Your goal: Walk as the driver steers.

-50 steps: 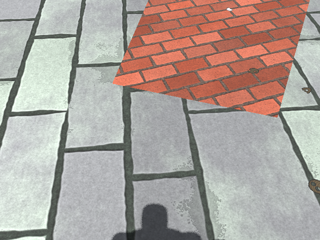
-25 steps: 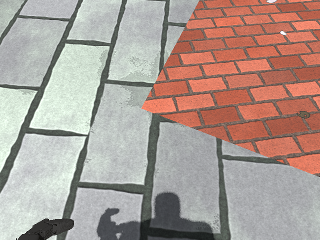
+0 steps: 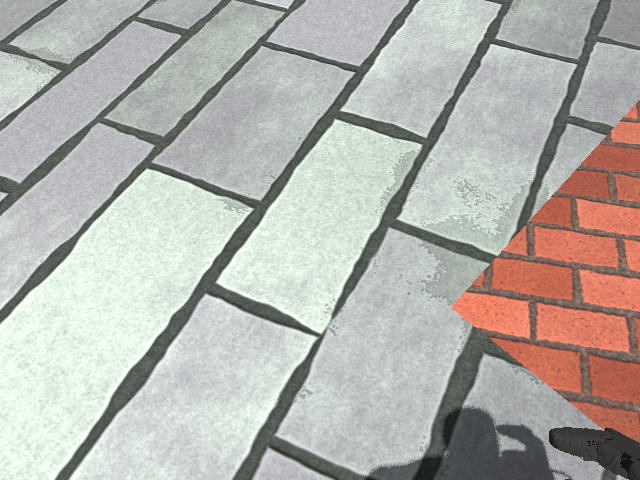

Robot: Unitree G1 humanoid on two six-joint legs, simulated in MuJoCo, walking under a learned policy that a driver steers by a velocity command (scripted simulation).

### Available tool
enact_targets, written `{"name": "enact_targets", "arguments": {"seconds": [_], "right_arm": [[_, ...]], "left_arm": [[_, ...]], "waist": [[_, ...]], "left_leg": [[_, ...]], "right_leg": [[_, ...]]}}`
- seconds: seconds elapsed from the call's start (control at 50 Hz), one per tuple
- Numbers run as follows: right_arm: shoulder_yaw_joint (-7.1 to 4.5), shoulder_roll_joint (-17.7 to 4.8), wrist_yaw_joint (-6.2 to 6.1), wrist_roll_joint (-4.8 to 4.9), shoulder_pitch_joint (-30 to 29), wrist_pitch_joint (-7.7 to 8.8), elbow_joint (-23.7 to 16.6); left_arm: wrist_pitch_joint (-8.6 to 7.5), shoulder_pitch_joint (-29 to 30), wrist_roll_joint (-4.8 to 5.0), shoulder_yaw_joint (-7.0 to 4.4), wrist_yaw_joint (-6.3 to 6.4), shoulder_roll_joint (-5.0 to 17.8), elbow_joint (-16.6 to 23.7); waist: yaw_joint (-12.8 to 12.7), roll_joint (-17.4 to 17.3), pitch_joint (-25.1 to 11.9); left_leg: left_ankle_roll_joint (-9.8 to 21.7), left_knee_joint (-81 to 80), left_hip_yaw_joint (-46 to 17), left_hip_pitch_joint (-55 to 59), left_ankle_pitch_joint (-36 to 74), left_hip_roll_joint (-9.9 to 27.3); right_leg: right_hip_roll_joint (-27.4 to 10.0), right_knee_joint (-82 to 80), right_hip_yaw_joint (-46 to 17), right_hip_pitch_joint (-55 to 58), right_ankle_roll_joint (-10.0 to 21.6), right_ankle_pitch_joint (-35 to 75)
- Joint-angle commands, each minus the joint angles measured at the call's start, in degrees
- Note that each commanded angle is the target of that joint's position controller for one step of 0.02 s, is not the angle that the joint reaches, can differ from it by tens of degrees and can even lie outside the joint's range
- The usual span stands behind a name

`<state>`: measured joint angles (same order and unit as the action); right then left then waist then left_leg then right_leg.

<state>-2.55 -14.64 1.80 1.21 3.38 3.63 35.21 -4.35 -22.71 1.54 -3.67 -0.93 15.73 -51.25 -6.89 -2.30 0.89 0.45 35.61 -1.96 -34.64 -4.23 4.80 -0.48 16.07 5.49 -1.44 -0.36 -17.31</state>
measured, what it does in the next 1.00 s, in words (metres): walks ahead, turning right: left foot, then right foot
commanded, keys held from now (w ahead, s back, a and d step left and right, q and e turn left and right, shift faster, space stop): w+e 0.66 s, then e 0.20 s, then no key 0.14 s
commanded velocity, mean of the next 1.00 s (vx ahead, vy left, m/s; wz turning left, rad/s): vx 0.42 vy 0.00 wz -0.46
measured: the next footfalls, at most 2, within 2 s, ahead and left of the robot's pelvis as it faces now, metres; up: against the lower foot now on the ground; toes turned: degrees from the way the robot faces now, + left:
left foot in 0.08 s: +0.20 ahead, +0.14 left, +0.00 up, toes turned -1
right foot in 0.58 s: +0.42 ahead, -0.18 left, +0.00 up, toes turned -22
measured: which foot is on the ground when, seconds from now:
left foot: up 0.00-0.06, down 0.08-0.58, up 0.60-1.00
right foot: down 0.00-0.08, up 0.10-0.56, down 0.58-1.00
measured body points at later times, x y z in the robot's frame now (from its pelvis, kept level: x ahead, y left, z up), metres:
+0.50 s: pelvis +0.25 -0.01 -0.01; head +0.28 -0.02 +0.44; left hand +0.51 +0.17 -0.10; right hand +0.21 -0.30 -0.13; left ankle +0.16 +0.14 -0.74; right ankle +0.37 -0.17 -0.71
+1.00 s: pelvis +0.47 -0.12 +0.00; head +0.50 -0.15 +0.44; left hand +0.71 +0.09 -0.10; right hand +0.52 -0.44 -0.09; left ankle +0.66 -0.08 -0.72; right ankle +0.38 -0.16 -0.74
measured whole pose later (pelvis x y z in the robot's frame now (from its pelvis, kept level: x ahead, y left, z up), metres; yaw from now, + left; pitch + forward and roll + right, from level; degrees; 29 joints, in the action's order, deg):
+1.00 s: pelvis +0.47 -0.12 +0.00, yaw -33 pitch +3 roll +0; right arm -2.8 -15.8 0.7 -0.7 3.0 4.3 40.1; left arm 0.2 -14.8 0.7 -4.5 1.7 17.0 -41.0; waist -3.3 -2.0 1.5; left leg -2.4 32.1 -3.7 -31.5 -1.2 -0.3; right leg 7.4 28.1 -8.7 -11.2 4.3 -18.4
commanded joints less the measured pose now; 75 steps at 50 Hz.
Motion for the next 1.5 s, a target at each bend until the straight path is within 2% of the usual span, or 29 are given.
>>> {"name": "enact_targets", "arguments": {"seconds": [0.02,0.06,0.08,0.1,0.12,0.14,0.2,0.36,0.48,0.52,0.56,0.58,0.6,0.62,0.64,0.7,0.78,0.94,1.02,1.04,1.06,1.08,1.12,1.18,1.22,1.3,1.34,1.38,1.5], "right_arm": [[-1.78,-5.6,0.5,0.38,-1.8,1.84,-4.7],[-4.17,-10.0,-0.4,-0.63,10.8,1.95,-1.1],[-5.48,-14.9,-1.42,-2.08,21.3,1.59,0.1],[-5.64,-17.9,-1.42,-2.84,22.1,1.11,0.3],[-4.54,-12.6,-1.19,-2.23,21.9,1.1,0.7],[-3.51,-9.8,-1.18,-1.42,19.0,1.28,1.0],[-2.18,-4.9,-0.66,-1.66,10.1,2.09,1.7],[-4.04,-8.5,-2.42,-1.94,10.1,2.99,5.6],[-5.38,-11.7,-2.73,-0.17,13.6,1.38,8.1],[-5.83,-13.3,-2.81,0.32,13.2,0.6,8.4],[-5.64,-13.6,-2.91,0.93,12.0,-0.37,8.2],[-4.69,-11.5,-3.18,-0.22,13.1,-0.12,7.3],[-1.99,-2.8,-2.8,-2.58,17.6,1.28,3.7],[-2.08,-6.7,-2.22,-0.51,12.8,3.53,3.2],[-2.79,-9.5,-1.81,1.65,7.4,4.46,1.8],[-3.31,-10.1,-2.87,-1.62,7.9,4.28,3.0],[-2.77,-7.2,-3.24,-2.45,8.1,1.49,2.7],[-1.62,-6.0,-1.28,-1.58,-2.2,1.14,1.1],[-2.5,-7.7,-0.95,-2.57,1.5,2.54,1.5],[-2.83,-10.0,-1.35,-3.68,3.3,3.02,1.2],[-3.01,-12.3,-1.75,-5.02,4.6,2.66,0.8],[-2.26,-8.1,-1.66,-4.19,7.8,1.66,2.5],[-1.14,-5.4,-1.26,-1.88,5.9,0.35,2.5],[-0.93,-6.5,-1.04,-2.44,-1.1,-1.23,2.0],[-1.18,-6.6,-1.2,-2.6,-1.4,-1.96,2.5],[-0.52,-5.6,-1.58,-1.59,1.4,-2.38,4.1],[-0.11,-4.9,-1.15,-2.45,3.9,-1.83,4.8],[-0.05,-4.5,-1.16,-2.83,1.3,-1.64,4.7],[-0.24,-3.9,-1.91,-1.98,3.7,-1.75,7.4]], "left_arm": [[0.22,1.8,0.58,-2.44,0.41,11.9,2.8],[0.27,2.2,0.35,-1.6,0.6,9.8,2.9],[-0.17,2.8,-1.49,0.16,0.52,5.1,5.0],[-1.32,-3.2,-0.41,1.57,0.41,0.3,6.3],[-1.57,-0.4,1.14,-0.14,0.4,6.8,5.4],[-1.42,3.5,1.54,-0.75,0.4,8.4,6.7],[0.61,5.0,0.2,-1.17,0.66,6.3,6.6],[2.37,13.2,-0.34,-0.25,-0.75,2.1,10.4],[2.5,22.2,-0.39,-0.21,-2.56,3.2,14.8],[2.67,20.9,-0.49,-0.95,-2.75,4.6,15.6],[2.86,8.0,-0.17,-3.56,-2.23,8.7,12.7],[3.33,-1.9,-0.04,-5.86,-1.14,13.9,10.2],[2.97,0.0,0.29,-6.77,-0.71,21.3,10.7],[1.87,-1.7,-0.21,-5.28,-1.17,17.2,13.1],[1.01,-0.4,-0.59,-4.24,-1.47,13.5,12.3],[0.77,10.6,-1.42,-2.45,-0.83,8.2,14.9],[0.99,10.8,-1.49,-3.21,0.68,10.4,14.9],[4.18,6.9,-0.64,-2.84,3.01,9.1,13.1],[3.93,9.3,-0.97,-1.93,2.9,7.3,13.6],[3.44,8.6,-1.83,-1.29,2.79,5.3,14.5],[2.88,1.7,-2.24,-0.72,2.67,3.8,14.0],[3.14,-0.3,-1.9,-0.54,2.5,5.5,13.4],[5.38,5.2,-1.04,-1.78,2.55,9.3,13.2],[7.74,6.5,-1.19,-1.27,2.63,6.2,12.6],[7.22,6.7,-1.52,-0.25,2.46,3.2,11.7],[6.47,6.0,-2.17,-0.41,1.94,3.5,9.9],[6.44,9.5,-3.15,-1.02,2.24,8.1,11.7],[5.64,10.4,-3.0,-0.32,1.94,4.7,10.9],[3.39,8.4,-2.34,0.06,2.25,4.2,9.5]], "waist": [[4.8,8.8,0.8],[11.7,7.5,-7.2],[15.7,-0.5,-17.3],[12.0,-15.1,-23.8],[13.9,-8.9,-20.1],[13.1,-7.5,-12.3],[7.6,-5.5,-3.5],[7.3,-1.2,1.4],[10.0,-0.7,4.3],[8.3,-1.9,2.4],[0.8,-1.3,-5.2],[-2.9,3.4,-10.6],[4.4,20.1,-14.1],[0.4,12.6,-22.3],[-0.3,8.8,-14.9],[6.9,4.9,-5.4],[8.9,3.6,-5.1],[4.0,8.3,-6.7],[7.2,8.7,-6.2],[7.2,5.3,-9.8],[4.3,-4.8,-14.7],[5.6,-12.6,-19.4],[6.8,-4.0,-13.2],[4.4,-4.4,-5.5],[5.1,-7.0,-5.6],[4.8,-5.6,-7.6],[7.8,1.7,-4.6],[7.5,6.5,-1.5],[7.5,4.9,-1.6]], "left_leg": [[1.2,-6.5,2.1,6.9,-1.9,-3.1],[4.2,-8.9,2.2,28.1,0.7,-3.3],[8.4,-6.2,-11.2,45.7,3.8,10.0],[16.4,-12.7,-34.5,57.5,-4.6,21.6],[15.9,-15.8,-34.8,53.5,-11.3,19.8],[13.8,-16.7,-25.6,47.2,-10.3,17.6],[10.9,-23.1,-10.7,29.6,-3.4,11.6],[9.7,-28.1,6.5,27.2,5.7,10.5],[7.4,-25.0,11.3,35.2,6.8,13.1],[6.2,-18.7,13.0,37.6,21.8,13.2],[3.5,0.3,16.4,34.5,36.8,10.0],[0.4,17.7,16.9,21.5,23.6,7.6],[-3.7,38.7,11.8,-4.3,-27.8,-4.1],[-2.5,45.0,-2.5,-10.1,-31.1,-5.5],[-1.2,44.8,-2.9,-15.2,-25.6,-3.3],[-0.7,33.4,-3.0,-4.6,-16.2,2.1],[-3.6,24.1,-0.7,0.9,-12.1,-0.3],[-4.0,-1.2,-1.0,6.6,5.8,-5.4],[0.6,-12.4,-0.6,14.0,9.7,-4.8],[3.3,-11.5,-5.3,23.1,27.8,1.1],[12.1,-7.6,-15.9,36.4,49.7,11.9],[19.3,-9.5,-26.4,40.6,47.4,18.9],[16.1,-12.7,-25.0,33.9,20.0,14.9],[10.9,-18.3,-15.2,19.0,0.4,8.0],[10.0,-18.6,-10.1,16.7,-0.4,4.5],[7.7,-16.5,-8.5,16.4,-11.1,3.6],[2.1,-14.2,-4.8,12.8,-20.6,-0.4],[-0.5,-10.3,-0.8,20.1,-14.1,-3.2],[0.9,-7.2,-0.8,22.2,-2.1,-2.8]], "right_leg": [[-14.7,-0.4,-12.1,-1.2,9.7,21.9],[-10.1,14.8,-8.2,-6.5,6.5,29.8],[-6.2,34.1,-5.1,-18.9,3.6,12.5],[1.0,51.1,-7.3,-37.5,1.2,-17.1],[-1.5,57.8,-12.1,-43.2,1.1,-15.7],[-3.6,58.7,-11.1,-45.9,1.4,-11.0],[-7.8,52.8,-11.0,-38.5,0.6,-0.9],[-7.3,34.5,-9.5,-38.2,-0.4,16.7],[-5.6,23.5,-4.5,-37.6,3.2,12.8],[-2.7,22.3,-1.3,-33.0,5.4,6.9],[3.6,18.0,2.4,-14.3,8.6,7.6],[0.5,17.3,-5.7,3.4,11.6,10.6],[-14.1,10.2,-39.3,19.6,22.0,1.0],[-18.5,1.2,-54.1,23.2,24.3,-6.3],[-17.7,-0.1,-46.9,19.5,21.4,-2.5],[-11.9,1.2,-29.3,-3.2,17.2,23.6],[-8.4,1.6,-20.2,-12.1,16.6,46.0],[-6.1,7.5,-20.7,-8.7,10.9,33.6],[-5.4,16.2,-24.3,-5.9,8.5,31.2],[-1.6,22.4,-22.4,-8.9,6.1,26.0],[4.1,33.6,-18.5,-18.4,2.6,3.7],[5.6,42.1,-16.3,-24.6,-0.8,-22.7],[2.2,49.2,-15.6,-28.4,-3.5,-21.0],[-0.6,39.1,-12.1,-22.5,-4.3,-14.2],[-0.1,29.2,-8.6,-16.5,-4.1,-10.6],[0.7,11.2,-6.5,-6.6,-1.1,5.7],[-5.5,10.1,-13.7,-8.2,2.7,4.3],[-4.0,7.0,-13.6,-18.9,3.7,-10.0],[-3.0,9.2,-12.3,-16.9,1.4,2.7]]}}
Keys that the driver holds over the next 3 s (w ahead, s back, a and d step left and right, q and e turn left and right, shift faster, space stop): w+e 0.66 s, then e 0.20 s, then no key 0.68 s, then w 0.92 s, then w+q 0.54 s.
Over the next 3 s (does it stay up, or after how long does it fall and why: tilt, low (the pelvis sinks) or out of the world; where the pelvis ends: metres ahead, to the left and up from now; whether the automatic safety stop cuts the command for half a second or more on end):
stays up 1.11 -0.53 0.01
